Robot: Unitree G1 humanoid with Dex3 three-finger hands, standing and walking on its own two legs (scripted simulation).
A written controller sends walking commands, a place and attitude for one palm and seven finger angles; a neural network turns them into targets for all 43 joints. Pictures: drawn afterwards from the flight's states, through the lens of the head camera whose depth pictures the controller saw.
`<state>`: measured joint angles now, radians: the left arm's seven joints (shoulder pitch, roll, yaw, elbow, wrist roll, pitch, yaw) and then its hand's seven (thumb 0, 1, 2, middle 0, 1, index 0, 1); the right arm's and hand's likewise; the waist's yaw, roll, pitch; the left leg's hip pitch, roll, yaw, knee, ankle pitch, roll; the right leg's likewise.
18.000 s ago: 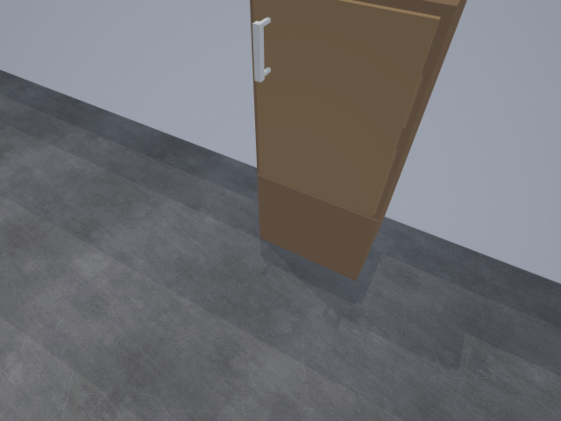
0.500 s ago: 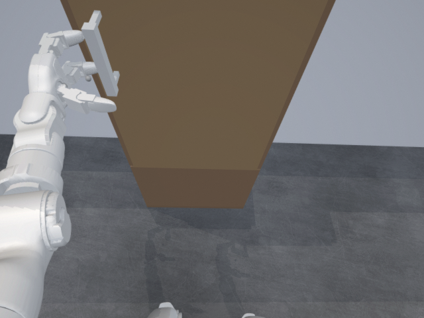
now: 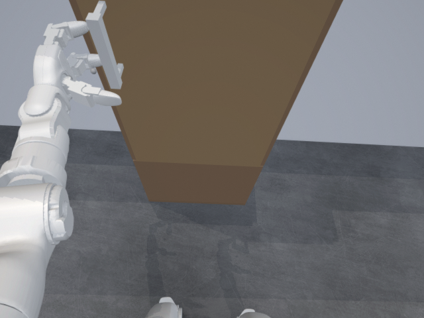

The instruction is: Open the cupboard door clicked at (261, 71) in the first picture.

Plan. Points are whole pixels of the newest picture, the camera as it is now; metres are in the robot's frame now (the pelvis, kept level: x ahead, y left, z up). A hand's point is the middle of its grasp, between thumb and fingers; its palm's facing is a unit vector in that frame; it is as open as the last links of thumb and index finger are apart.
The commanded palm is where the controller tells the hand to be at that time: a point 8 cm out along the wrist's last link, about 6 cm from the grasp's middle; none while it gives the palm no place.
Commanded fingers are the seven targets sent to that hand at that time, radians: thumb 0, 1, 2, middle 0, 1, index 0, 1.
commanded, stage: slide the fingers in behind the handle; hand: left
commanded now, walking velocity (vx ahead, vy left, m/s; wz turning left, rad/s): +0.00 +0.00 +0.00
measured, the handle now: (109, 48) +0.57 +0.18 +0.15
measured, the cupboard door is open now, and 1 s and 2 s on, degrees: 0 0 0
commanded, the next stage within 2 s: move the hooked fingers beside the handle in 0.02 s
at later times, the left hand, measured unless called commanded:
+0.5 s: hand (93, 72) +0.51 +0.20 +0.14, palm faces +0.03 -1.00 -0.01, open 15.5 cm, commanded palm +0.50 +0.21 +0.14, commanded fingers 0.00 -0.50 0.30 -0.30 -1.20 -0.30 -1.20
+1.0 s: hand (99, 69) +0.51 +0.19 +0.15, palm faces -0.03 -1.00 +0.00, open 14.0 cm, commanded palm +0.49 +0.24 +0.14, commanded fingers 0.00 -0.50 0.30 -0.30 -1.20 -0.30 -1.20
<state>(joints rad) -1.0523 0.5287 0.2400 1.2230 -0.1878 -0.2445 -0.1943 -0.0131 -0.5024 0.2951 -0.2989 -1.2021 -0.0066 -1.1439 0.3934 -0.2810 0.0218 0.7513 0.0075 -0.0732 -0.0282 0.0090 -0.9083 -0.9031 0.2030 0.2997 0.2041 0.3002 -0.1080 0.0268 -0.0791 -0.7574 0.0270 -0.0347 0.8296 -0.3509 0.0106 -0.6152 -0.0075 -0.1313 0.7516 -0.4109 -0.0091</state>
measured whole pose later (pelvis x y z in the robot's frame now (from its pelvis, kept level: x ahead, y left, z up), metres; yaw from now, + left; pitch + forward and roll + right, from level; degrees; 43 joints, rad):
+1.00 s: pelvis +0.00 -0.01 +0.01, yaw -4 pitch +14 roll -2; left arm -0.93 0.61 0.43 1.21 -0.12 -0.24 -0.33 -0.01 -0.50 0.30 -0.30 -1.20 -0.30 -1.21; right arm 0.42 -0.29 0.04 0.67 0.03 0.03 -0.06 0.01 -0.91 -0.90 0.20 0.30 0.20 0.30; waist -0.15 0.04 -0.08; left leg -0.67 0.06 0.03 0.77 -0.34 0.01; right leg -0.57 0.02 -0.06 0.71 -0.38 -0.01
